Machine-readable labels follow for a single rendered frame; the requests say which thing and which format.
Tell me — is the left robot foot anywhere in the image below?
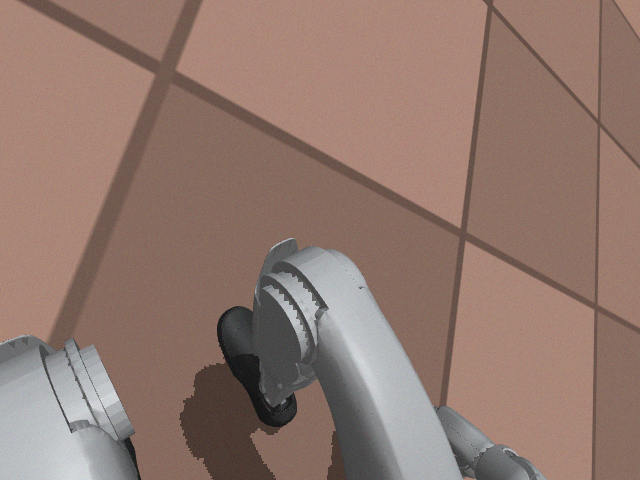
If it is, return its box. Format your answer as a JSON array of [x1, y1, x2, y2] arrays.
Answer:
[[123, 437, 141, 480]]

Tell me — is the right robot hand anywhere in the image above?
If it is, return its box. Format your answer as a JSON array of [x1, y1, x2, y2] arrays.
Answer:
[[432, 404, 495, 479]]

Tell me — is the right robot arm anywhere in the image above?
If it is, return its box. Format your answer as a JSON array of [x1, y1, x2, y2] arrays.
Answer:
[[475, 445, 548, 480]]

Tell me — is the right robot foot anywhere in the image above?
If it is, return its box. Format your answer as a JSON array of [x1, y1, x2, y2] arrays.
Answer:
[[217, 306, 297, 427]]

